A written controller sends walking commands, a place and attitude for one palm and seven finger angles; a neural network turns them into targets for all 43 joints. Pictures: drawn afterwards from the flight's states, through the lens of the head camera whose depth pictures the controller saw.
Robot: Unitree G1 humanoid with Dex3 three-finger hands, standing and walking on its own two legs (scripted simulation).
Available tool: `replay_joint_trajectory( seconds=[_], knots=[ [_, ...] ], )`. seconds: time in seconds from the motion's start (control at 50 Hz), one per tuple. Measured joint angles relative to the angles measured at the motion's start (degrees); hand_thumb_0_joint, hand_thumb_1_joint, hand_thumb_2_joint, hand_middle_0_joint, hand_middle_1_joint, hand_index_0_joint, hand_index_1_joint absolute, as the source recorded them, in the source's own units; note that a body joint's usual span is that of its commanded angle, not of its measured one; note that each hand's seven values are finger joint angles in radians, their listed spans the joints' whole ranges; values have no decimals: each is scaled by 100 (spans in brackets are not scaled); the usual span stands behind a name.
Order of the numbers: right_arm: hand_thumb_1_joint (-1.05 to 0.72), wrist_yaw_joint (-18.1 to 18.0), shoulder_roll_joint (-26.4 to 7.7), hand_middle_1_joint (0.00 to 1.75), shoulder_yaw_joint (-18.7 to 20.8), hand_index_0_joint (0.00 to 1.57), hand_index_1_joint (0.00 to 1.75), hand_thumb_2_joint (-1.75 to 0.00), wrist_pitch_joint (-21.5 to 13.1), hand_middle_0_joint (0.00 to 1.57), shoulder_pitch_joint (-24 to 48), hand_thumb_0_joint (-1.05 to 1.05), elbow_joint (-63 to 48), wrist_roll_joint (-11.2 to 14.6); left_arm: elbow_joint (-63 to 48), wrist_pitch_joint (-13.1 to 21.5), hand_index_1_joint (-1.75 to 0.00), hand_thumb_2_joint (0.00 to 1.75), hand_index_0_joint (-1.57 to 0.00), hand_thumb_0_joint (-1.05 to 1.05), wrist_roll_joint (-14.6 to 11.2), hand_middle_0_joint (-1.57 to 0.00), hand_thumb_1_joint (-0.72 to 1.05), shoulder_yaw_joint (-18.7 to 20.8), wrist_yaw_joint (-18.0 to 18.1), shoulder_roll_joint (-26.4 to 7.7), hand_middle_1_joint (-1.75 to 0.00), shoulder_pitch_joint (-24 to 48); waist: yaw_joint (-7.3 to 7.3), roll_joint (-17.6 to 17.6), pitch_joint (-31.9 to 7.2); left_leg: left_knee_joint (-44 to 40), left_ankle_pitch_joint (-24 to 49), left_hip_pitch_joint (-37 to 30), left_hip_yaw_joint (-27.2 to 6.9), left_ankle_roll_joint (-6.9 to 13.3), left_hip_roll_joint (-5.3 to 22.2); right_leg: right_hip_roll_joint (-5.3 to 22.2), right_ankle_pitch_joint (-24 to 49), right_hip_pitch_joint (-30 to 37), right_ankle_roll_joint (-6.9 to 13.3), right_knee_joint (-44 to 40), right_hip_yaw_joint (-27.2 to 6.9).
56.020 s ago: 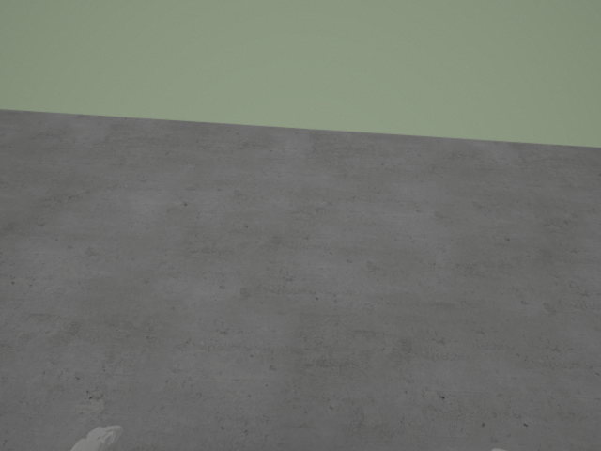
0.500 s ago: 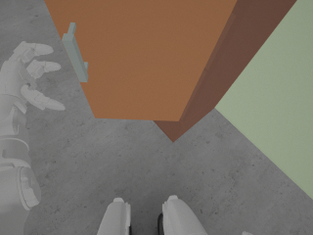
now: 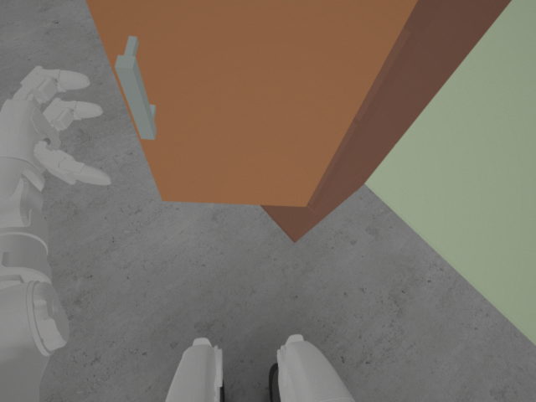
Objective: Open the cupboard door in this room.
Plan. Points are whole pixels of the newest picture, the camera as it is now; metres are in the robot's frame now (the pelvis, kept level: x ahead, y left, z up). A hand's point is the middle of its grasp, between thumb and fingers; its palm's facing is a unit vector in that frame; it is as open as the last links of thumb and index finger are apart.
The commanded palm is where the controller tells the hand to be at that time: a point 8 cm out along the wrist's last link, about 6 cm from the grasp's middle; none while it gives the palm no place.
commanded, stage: move the hooked fingers beside the handle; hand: left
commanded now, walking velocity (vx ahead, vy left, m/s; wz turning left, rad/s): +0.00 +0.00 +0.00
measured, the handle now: (141, 92) +0.54 +0.17 +0.07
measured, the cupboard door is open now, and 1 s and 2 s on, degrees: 49 49 49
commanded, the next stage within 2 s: slide the fingers in behind the handle in 0.42 s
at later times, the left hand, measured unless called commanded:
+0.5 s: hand (95, 126) +0.49 +0.23 +0.06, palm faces -0.03 -1.00 -0.03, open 14.0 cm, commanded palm +0.47 +0.27 +0.06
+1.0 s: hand (115, 129) +0.48 +0.20 +0.06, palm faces -0.04 -1.00 -0.02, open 14.0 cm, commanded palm +0.46 +0.24 +0.06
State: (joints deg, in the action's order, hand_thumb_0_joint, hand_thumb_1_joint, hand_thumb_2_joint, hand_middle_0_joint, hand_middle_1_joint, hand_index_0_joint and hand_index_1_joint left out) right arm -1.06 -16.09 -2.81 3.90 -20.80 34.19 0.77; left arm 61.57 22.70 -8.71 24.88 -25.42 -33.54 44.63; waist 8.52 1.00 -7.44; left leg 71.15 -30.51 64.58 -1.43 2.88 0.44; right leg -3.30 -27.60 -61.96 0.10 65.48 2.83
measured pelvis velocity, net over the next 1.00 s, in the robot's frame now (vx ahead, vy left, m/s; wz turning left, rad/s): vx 0.00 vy -0.02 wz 0.00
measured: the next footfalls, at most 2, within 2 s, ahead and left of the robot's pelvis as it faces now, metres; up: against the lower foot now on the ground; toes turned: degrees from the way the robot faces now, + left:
none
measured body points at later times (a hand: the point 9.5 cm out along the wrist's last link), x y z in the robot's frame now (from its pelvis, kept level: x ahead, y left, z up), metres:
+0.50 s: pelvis +0.00 +0.00 +0.00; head +0.14 +0.03 +0.43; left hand +0.48 +0.28 +0.06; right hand +0.04 -0.27 -0.11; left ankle +0.02 +0.08 -0.63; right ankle +0.03 -0.13 -0.63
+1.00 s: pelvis +0.00 -0.02 +0.00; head +0.14 +0.01 +0.43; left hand +0.48 +0.25 +0.06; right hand +0.05 -0.29 -0.10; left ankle +0.02 +0.08 -0.63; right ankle +0.03 -0.13 -0.63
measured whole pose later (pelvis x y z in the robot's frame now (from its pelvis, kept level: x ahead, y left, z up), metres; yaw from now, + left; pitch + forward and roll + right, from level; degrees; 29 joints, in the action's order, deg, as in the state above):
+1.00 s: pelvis +0.00 -0.02 +0.00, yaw +0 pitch +24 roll -4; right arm -0.7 -15.8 -2.3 4.3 -19.5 33.7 0.7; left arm 60.8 23.6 -8.2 22.4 -21.2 -29.8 44.5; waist 8.8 1.0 -7.6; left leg 70.8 -30.7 63.6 -1.6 1.6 0.9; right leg -3.7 -28.3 -61.6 1.4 66.2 3.0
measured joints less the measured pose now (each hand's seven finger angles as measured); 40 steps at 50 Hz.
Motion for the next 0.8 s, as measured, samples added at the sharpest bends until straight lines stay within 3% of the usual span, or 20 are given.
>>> replay_joint_trajectory(
  seconds=[0.22,0.5,0.68,0.8],
  knots=[
    [-90,9,23,30,4,20,30,-90,9,20,133,1,-41,-28,93,38,-120,30,-30,-2,46,-30,-50,-270,191,229,-120,122,-11,6,-19,-40,23,-50,-14,21,-53,51,3,71,-25,-42,15],
    [-90,18,46,30,-27,20,30,-90,83,20,93,1,-33,-36,77,112,-120,30,-30,-2,115,-30,-50,-111,314,129,-120,168,39,34,36,-2,-6,7,1,-36,-9,9,-34,-34,33,53,0],
    [-90,14,26,30,2,20,30,-90,126,20,0,1,-14,12,100,-24,-120,30,-30,-1,5,-30,-50,-198,221,204,-120,20,-6,21,-13,-107,-1,-148,-2,-80,17,-17,-41,92,81,-9,-2],
    [-91,4,4,30,20,20,30,-90,60,20,78,1,-13,-3,121,98,-120,30,-30,-2,43,-30,-50,-242,346,306,-120,76,15,-14,5,-61,-4,-104,-34,-110,20,-21,-55,49,112,46,31]
  ],
)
